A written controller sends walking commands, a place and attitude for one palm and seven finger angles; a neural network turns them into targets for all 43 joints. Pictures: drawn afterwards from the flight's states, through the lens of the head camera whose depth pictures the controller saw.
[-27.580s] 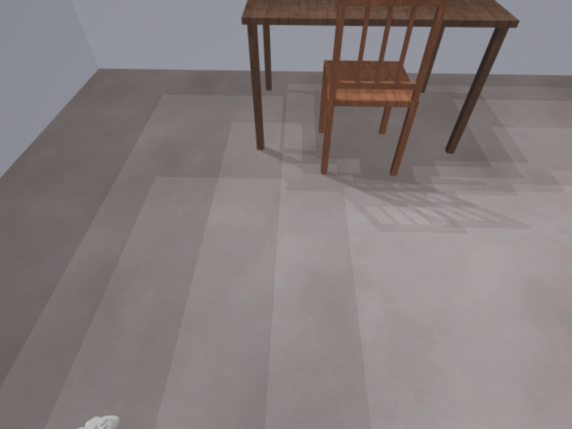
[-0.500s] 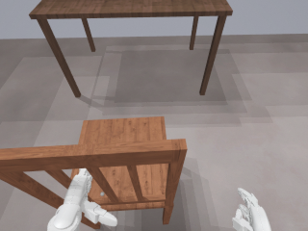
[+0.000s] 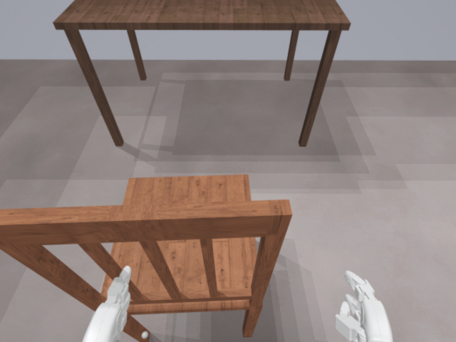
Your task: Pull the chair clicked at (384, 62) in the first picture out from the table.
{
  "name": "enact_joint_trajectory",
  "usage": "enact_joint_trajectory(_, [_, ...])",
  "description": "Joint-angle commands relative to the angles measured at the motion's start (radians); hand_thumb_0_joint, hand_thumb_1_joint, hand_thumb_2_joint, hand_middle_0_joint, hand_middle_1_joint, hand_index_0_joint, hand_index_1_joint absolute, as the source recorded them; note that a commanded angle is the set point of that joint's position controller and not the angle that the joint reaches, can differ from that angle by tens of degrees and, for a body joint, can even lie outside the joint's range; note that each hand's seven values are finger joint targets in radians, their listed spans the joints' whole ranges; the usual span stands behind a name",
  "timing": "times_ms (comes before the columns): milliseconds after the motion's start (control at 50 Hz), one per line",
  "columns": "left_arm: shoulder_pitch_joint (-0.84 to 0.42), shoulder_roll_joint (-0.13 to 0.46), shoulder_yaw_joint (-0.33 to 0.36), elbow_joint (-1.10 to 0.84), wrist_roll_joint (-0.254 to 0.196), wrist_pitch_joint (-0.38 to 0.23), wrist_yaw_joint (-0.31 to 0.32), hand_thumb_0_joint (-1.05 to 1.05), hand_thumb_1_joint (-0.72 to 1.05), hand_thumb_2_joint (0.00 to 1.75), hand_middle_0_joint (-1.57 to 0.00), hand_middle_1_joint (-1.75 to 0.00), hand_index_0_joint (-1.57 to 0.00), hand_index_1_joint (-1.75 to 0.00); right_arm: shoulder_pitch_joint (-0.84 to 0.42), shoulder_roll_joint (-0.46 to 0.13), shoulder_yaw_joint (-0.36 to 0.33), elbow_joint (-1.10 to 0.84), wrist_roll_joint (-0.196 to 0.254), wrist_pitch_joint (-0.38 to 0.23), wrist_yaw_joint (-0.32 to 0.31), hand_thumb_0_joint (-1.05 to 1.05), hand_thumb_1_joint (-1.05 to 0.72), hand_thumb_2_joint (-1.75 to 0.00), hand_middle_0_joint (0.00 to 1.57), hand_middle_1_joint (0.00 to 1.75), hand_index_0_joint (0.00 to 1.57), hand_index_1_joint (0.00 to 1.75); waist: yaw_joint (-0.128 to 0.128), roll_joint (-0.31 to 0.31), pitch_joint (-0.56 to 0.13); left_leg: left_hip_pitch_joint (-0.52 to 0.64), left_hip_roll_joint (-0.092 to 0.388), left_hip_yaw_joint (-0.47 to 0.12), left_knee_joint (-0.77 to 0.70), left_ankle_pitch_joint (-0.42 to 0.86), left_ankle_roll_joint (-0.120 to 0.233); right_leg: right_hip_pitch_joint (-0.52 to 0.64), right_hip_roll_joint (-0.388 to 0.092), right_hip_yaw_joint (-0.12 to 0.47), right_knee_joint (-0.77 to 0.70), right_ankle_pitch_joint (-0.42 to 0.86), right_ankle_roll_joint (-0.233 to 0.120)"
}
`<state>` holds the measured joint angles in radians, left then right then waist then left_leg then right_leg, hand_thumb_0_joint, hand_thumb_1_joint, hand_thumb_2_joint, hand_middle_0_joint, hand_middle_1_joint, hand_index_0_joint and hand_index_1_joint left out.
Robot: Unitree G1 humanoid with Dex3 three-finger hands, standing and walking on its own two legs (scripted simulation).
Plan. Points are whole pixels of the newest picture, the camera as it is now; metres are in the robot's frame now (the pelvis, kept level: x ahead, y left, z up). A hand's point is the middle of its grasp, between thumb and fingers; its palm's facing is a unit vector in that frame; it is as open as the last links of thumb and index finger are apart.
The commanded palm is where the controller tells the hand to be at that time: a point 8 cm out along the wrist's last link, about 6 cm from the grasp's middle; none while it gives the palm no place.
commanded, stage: draw the fingers out of the gap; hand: left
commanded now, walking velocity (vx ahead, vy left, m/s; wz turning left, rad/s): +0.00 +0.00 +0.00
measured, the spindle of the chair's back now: (163, 271) +0.26 +0.13 -0.04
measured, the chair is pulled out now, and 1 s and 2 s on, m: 0.80 0.80 0.79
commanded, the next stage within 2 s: draw the hand back to the body in 0.18 s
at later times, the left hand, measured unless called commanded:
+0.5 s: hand (125, 341) +0.14 +0.15 +0.04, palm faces +0.11 -0.99 -0.03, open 17.5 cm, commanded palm +0.09 +0.21 +0.05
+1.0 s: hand (66, 332) +0.14 +0.20 +0.10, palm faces +0.19 -0.90 -0.39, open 15.7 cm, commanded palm +0.11 +0.25 +0.14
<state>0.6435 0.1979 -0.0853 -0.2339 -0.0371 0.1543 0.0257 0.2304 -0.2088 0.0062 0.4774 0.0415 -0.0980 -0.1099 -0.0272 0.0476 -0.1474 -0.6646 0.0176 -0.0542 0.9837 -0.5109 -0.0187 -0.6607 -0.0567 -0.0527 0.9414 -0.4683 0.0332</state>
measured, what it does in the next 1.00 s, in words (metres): stands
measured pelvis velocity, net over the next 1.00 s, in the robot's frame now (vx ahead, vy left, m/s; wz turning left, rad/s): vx -0.01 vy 0.00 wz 0.00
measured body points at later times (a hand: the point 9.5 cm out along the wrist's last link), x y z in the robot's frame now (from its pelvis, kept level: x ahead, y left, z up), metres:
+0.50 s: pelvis -0.01 +0.00 -0.02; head +0.03 +0.01 +0.43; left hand +0.12 +0.20 +0.05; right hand +0.19 -0.23 -0.08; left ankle -0.01 +0.13 -0.68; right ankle +0.00 -0.14 -0.68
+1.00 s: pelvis -0.01 +0.00 +0.02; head -0.01 -0.02 +0.47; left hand +0.12 +0.25 +0.12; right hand +0.18 -0.23 -0.05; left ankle -0.01 +0.13 -0.68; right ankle +0.00 -0.14 -0.68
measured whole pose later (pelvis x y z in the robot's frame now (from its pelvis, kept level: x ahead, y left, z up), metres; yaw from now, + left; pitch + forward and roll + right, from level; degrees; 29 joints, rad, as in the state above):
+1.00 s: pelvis -0.01 +0.00 +0.02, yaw +0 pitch +3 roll -2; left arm 0.76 0.35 0.09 -0.49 -0.07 0.04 0.11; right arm 0.24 -0.20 0.02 0.52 0.05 -0.11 -0.15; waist 0.04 0.08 -0.08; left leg -0.45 0.04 -0.07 0.86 -0.46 -0.03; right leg -0.43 -0.03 -0.07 0.79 -0.40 0.02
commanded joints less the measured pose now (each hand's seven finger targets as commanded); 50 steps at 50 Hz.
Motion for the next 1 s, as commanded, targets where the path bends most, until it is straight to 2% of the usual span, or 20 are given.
enact_joint_trajectory(0, [0.055, 0.074, 0.023, -0.256, 0.005, -0.071, 0.003, 0.00, -0.55, 0.20, 0.00, 0.00, 0.00, 0.00, -0.078, -0.126, -0.055, -0.179, 0.000, -0.057, -0.017, 0.00, -0.90, -0.90, 0.20, 0.30, 0.20, 0.30, -0.012, -0.027, -0.088, 0.065, -0.009, 0.010, -0.141, 0.263, 0.036, 0.066, 0.018, -0.045, -0.124, 0.194, -0.041])
enact_joint_trajectory(40, [0.130, 0.059, 0.014, -0.254, 0.009, -0.073, 0.003, 0.00, -0.55, 0.20, 0.00, 0.00, 0.00, 0.00, -0.080, -0.119, -0.058, -0.186, 0.002, -0.058, -0.017, 0.00, -0.90, -0.90, 0.20, 0.30, 0.20, 0.30, -0.002, -0.035, -0.093, 0.061, -0.010, 0.011, -0.135, 0.264, 0.034, 0.059, 0.018, -0.048, -0.114, 0.194, -0.040])
enact_joint_trajectory(100, [0.156, 0.079, 0.030, -0.268, 0.016, -0.075, 0.005, 0.00, -0.55, 0.20, 0.00, 0.00, 0.00, 0.00, -0.078, -0.118, -0.062, -0.191, 0.002, -0.050, -0.019, 0.00, -0.90, -0.90, 0.20, 0.30, 0.20, 0.30, 0.000, -0.050, -0.087, 0.034, -0.012, 0.011, -0.128, 0.244, 0.036, 0.053, 0.022, -0.045, -0.112, 0.178, -0.042])
enact_joint_trajectory(140, [0.188, 0.067, 0.009, -0.297, 0.022, -0.080, 0.001, 0.00, -0.55, 0.20, 0.00, 0.00, 0.00, 0.00, -0.080, -0.114, -0.063, -0.204, 0.005, -0.049, -0.019, 0.00, -0.90, -0.90, 0.20, 0.30, 0.20, 0.30, 0.001, -0.026, -0.100, 0.044, -0.012, 0.013, -0.119, 0.251, 0.036, 0.040, 0.021, -0.045, -0.100, 0.181, -0.041])
enact_joint_trajectory(280, [0.299, 0.064, 0.004, -0.343, 0.028, -0.091, -0.005, 0.00, -0.55, 0.20, 0.00, 0.00, 0.00, 0.00, -0.085, -0.105, -0.073, -0.224, 0.009, -0.039, -0.021, 0.00, -0.90, -0.90, 0.20, 0.30, 0.20, 0.30, 0.010, -0.040, -0.104, 0.019, -0.015, 0.014, -0.098, 0.263, 0.038, 0.028, 0.025, -0.046, -0.080, 0.194, -0.042])
enact_joint_trajectory(300, [0.244, -0.012, 0.029, -0.449, -0.100, -0.193, -0.010, 0.00, -0.55, 0.20, 0.00, 0.00, 0.00, 0.00, -0.082, -0.103, -0.071, -0.220, 0.009, -0.062, -0.021, 0.00, -0.90, -0.90, 0.20, 0.30, 0.20, 0.30, 0.013, -0.078, -0.085, -0.003, -0.025, 0.010, -0.072, 0.273, 0.032, 0.016, 0.034, -0.066, -0.070, 0.221, -0.042])
enact_joint_trajectory(320, [0.259, 0.030, 0.049, -0.425, -0.096, -0.244, -0.013, 0.00, -0.55, 0.20, 0.00, 0.00, 0.00, 0.00, -0.074, -0.108, -0.075, -0.195, 0.011, -0.074, -0.020, 0.00, -0.90, -0.90, 0.20, 0.30, 0.20, 0.30, 0.017, -0.059, -0.124, 0.010, -0.027, 0.012, -0.059, 0.280, 0.032, 0.017, 0.034, -0.060, -0.056, 0.228, -0.043])
enact_joint_trajectory(340, [0.273, 0.032, 0.063, -0.443, -0.111, -0.282, -0.016, 0.00, -0.55, 0.20, 0.00, 0.00, 0.00, 0.00, -0.064, -0.106, -0.077, -0.193, 0.014, -0.083, -0.017, 0.00, -0.90, -0.90, 0.20, 0.30, 0.20, 0.30, 0.021, -0.029, -0.145, 0.024, -0.026, 0.010, -0.056, 0.305, 0.029, 0.013, 0.032, -0.058, -0.047, 0.238, -0.042])
enact_joint_trajectory(400, [0.244, 0.060, 0.097, -0.442, -0.120, -0.386, -0.029, 0.00, -0.55, 0.20, 0.00, 0.00, 0.00, 0.00, -0.065, -0.101, -0.083, -0.165, 0.017, -0.094, -0.003, 0.00, -0.90, -0.90, 0.20, 0.30, 0.20, 0.30, 0.026, -0.008, -0.116, 0.002, -0.020, 0.005, -0.047, 0.303, 0.023, -0.013, 0.035, -0.056, -0.030, 0.214, -0.046])
enact_joint_trajectory(440, [0.241, 0.032, 0.081, -0.406, -0.128, -0.459, -0.057, 0.00, -0.55, 0.20, 0.00, 0.00, 0.00, 0.00, -0.081, -0.095, -0.086, -0.152, 0.020, -0.095, 0.010, 0.00, -0.90, -0.90, 0.20, 0.30, 0.20, 0.30, 0.022, -0.028, -0.094, -0.018, -0.018, 0.007, -0.034, 0.275, 0.021, -0.039, 0.036, -0.054, -0.016, 0.194, -0.042])
enact_joint_trajectory(480, [0.230, 0.053, 0.108, -0.382, -0.137, -0.533, -0.096, 0.00, -0.55, 0.20, 0.00, 0.00, 0.00, 0.00, -0.099, -0.092, -0.093, -0.139, 0.021, -0.093, 0.025, 0.00, -0.90, -0.90, 0.20, 0.30, 0.20, 0.30, 0.030, -0.030, -0.088, -0.053, -0.014, 0.007, -0.020, 0.257, 0.020, -0.051, 0.034, -0.047, 0.000, 0.177, -0.044])
enact_joint_trajectory(540, [0.201, 0.118, 0.160, -0.467, -0.167, -0.606, -0.151, 0.00, -0.55, 0.20, 0.00, 0.00, 0.00, 0.00, -0.119, -0.089, -0.097, -0.147, 0.026, -0.097, 0.040, 0.00, -0.90, -0.90, 0.20, 0.30, 0.20, 0.30, 0.043, 0.015, -0.156, -0.037, -0.012, 0.012, -0.014, 0.263, 0.023, -0.009, 0.028, -0.027, 0.007, 0.180, -0.049])
enact_joint_trajectory(600, [0.222, 0.149, 0.230, -0.476, -0.198, -0.565, -0.152, 0.00, -0.55, 0.20, 0.00, 0.00, 0.00, 0.00, -0.127, -0.083, -0.091, -0.149, 0.040, -0.087, 0.032, 0.00, -0.90, -0.90, 0.20, 0.30, 0.20, 0.30, 0.055, 0.044, -0.178, 0.012, -0.009, 0.008, -0.052, 0.255, 0.026, 0.035, 0.032, -0.030, -0.033, 0.166, -0.049])
enact_joint_trajectory(640, [0.198, 0.103, 0.210, -0.456, -0.221, -0.515, -0.152, 0.00, -0.55, 0.20, 0.00, 0.00, 0.00, 0.00, -0.134, -0.085, -0.081, -0.152, 0.045, -0.084, 0.025, 0.00, -0.90, -0.90, 0.20, 0.30, 0.20, 0.30, 0.035, 0.006, -0.125, 0.016, -0.008, 0.002, -0.082, 0.205, 0.025, 0.036, 0.034, -0.044, -0.062, 0.123, -0.042])
enact_joint_trajectory(780, [0.079, 0.191, 0.315, -0.484, -0.258, -0.444, -0.158, 0.00, -0.37, 0.29, -0.02, -0.04, -0.02, -0.04, -0.129, -0.098, -0.058, -0.130, 0.049, -0.123, -0.013, 0.00, -0.90, -0.90, 0.20, 0.30, 0.20, 0.30, 0.031, -0.028, -0.073, 0.068, -0.008, -0.009, -0.151, 0.143, 0.028, 0.085, 0.034, -0.028, -0.167, 0.043, -0.036])
enact_joint_trajectory(800, [0.143, 0.408, 0.426, -0.444, -0.069, -0.324, 0.001, 0.00, -0.33, 0.31, -0.03, -0.05, -0.03, -0.05, -0.102, -0.089, -0.058, -0.133, 0.022, -0.088, -0.035, 0.00, -0.90, -0.90, 0.20, 0.30, 0.20, 0.30, 0.120, 0.022, -0.119, 0.103, 0.026, -0.004, -0.203, 0.139, 0.018, 0.188, 0.009, 0.025, -0.226, 0.047, -0.072])
enact_joint_trajectory(820, [0.131, 0.262, 0.311, -0.554, -0.058, -0.276, 0.048, 0.00, -0.30, 0.32, -0.04, -0.05, -0.04, -0.05, -0.091, -0.075, -0.030, -0.167, 0.016, -0.082, -0.040, 0.00, -0.90, -0.90, 0.20, 0.30, 0.20, 0.30, 0.074, 0.056, -0.070, 0.136, 0.017, 0.007, -0.228, 0.151, 0.021, 0.203, -0.003, 0.004, -0.242, 0.082, -0.066])
enact_joint_trajectory(840, [0.117, 0.245, 0.302, -0.534, -0.045, -0.237, 0.087, 0.00, -0.26, 0.34, -0.04, -0.06, -0.04, -0.06, -0.090, -0.074, -0.031, -0.150, 0.016, -0.072, -0.044, 0.00, -0.90, -0.90, 0.20, 0.30, 0.20, 0.30, 0.069, 0.067, -0.023, 0.156, 0.023, 0.008, -0.241, 0.162, 0.018, 0.211, -0.001, -0.007, -0.254, 0.094, -0.067])
enact_joint_trajectory(900, [0.061, 0.267, 0.319, -0.508, -0.025, -0.183, 0.140, 0.00, -0.15, 0.39, -0.05, -0.08, -0.05, -0.08, -0.109, -0.085, -0.018, -0.128, 0.009, -0.056, -0.053, 0.00, -0.90, -0.90, 0.20, 0.30, 0.20, 0.30, 0.068, 0.038, 0.043, 0.205, 0.026, -0.003, -0.292, 0.170, 0.018, 0.247, 0.006, -0.019, -0.318, 0.096, -0.068])
enact_joint_trajectory(980, [-0.011, 0.286, 0.349, -0.471, -0.015, -0.183, 0.165, 0.00, -0.01, 0.46, -0.07, -0.11, -0.07, -0.11, -0.118, -0.098, -0.014, -0.104, -0.001, -0.067, -0.055, 0.00, -0.90, -0.90, 0.20, 0.30, 0.20, 0.30, 0.066, 0.006, 0.086, 0.292, 0.023, 0.006, -0.358, 0.157, 0.021, 0.291, 0.003, -0.014, -0.394, 0.092, -0.059])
